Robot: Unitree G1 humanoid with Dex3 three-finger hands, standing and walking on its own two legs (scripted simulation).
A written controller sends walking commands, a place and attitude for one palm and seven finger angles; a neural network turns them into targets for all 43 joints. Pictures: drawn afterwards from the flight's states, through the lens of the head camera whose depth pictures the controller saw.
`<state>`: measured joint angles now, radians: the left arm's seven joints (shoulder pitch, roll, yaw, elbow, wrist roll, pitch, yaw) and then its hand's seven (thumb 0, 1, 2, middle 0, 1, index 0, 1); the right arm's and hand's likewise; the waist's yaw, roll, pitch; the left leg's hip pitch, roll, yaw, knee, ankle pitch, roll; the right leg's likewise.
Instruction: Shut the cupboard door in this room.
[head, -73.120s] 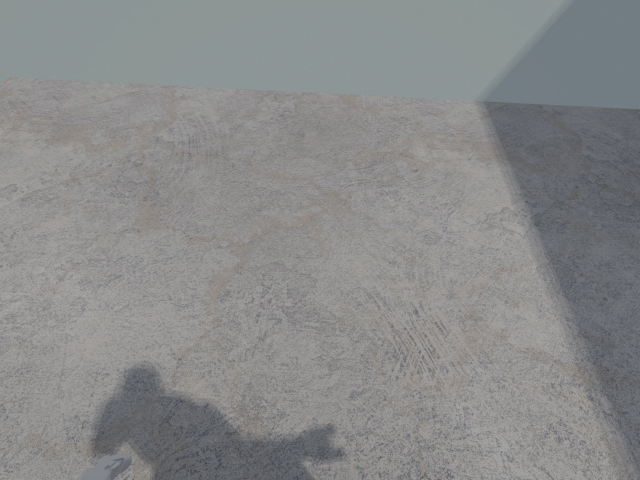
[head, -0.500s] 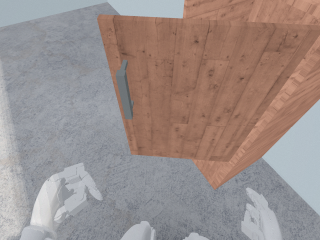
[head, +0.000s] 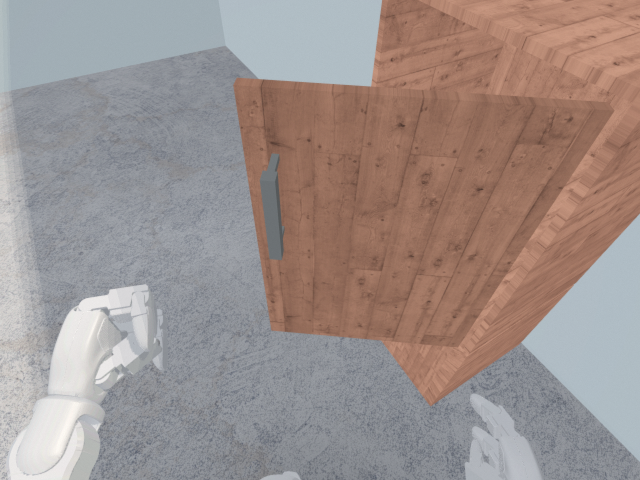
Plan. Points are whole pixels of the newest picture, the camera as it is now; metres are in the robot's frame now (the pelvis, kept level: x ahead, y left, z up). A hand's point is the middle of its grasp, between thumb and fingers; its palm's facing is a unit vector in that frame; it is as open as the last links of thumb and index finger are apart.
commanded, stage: raise the hand and make a fist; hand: left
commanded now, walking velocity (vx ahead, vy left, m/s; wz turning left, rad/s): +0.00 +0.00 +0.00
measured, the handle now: (275, 209) +0.45 +0.11 +0.08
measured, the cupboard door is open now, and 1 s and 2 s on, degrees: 54 54 54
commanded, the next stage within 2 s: bring the fist close to the handle in 0.34 s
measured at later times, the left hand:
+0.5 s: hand (197, 363) +0.22 +0.16 +0.08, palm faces -0.03 -1.00 -0.06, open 3.1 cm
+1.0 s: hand (243, 309) +0.28 +0.12 +0.10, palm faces +0.00 -1.00 -0.05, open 3.1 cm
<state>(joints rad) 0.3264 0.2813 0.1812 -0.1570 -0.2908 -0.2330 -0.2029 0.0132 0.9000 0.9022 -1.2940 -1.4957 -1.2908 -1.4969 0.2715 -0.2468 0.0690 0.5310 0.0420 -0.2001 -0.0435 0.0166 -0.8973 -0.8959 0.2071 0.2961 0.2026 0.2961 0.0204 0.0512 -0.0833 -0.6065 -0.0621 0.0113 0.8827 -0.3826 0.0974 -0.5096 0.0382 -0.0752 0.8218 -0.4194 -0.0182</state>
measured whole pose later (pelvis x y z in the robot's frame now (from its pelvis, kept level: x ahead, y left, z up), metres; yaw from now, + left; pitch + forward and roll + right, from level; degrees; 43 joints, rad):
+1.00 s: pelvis +0.02 -0.04 +0.00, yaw -1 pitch +7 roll +0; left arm 0.20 0.21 0.11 -0.02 -0.24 -0.21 -0.15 0.01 0.90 0.90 -1.30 -1.50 -1.29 -1.50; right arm 0.27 -0.26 0.04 0.54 0.04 -0.16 -0.02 0.02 -0.90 -0.90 0.20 0.30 0.20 0.30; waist 0.00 0.05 -0.09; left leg -0.57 -0.04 0.01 0.84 -0.39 0.05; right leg -0.50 0.06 -0.07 0.82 -0.44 -0.07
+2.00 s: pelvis +0.01 -0.04 +0.01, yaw -2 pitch +6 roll +0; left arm -0.11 0.14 0.00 0.28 -0.15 -0.24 -0.02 0.01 0.90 0.90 -1.30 -1.50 -1.30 -1.50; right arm 0.23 -0.24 0.03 0.57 0.03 -0.05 0.00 0.02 -0.90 -0.90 0.20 0.30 0.20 0.30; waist 0.00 0.04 -0.08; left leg -0.54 -0.04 0.03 0.79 -0.36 0.05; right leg -0.49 0.06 -0.05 0.79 -0.42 -0.07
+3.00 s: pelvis +0.00 -0.02 -0.01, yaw -2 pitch +13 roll -1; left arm -0.85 0.27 0.12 1.09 -0.15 -0.37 -0.23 0.01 0.90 0.90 -1.30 -1.50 -1.30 -1.50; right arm 0.35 -0.27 0.02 0.67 0.03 -0.05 0.01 0.01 -0.90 -0.90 0.21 0.30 0.20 0.30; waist -0.12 0.03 -0.08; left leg -0.75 -0.04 0.04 0.88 -0.36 0.08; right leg -0.69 0.05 -0.05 0.88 -0.42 -0.05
